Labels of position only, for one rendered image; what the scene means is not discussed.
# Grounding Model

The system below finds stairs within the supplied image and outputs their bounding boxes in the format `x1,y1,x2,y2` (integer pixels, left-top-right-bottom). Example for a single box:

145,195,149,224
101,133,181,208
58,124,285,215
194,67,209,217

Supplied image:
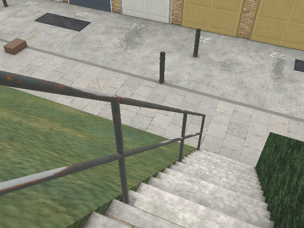
83,149,274,228

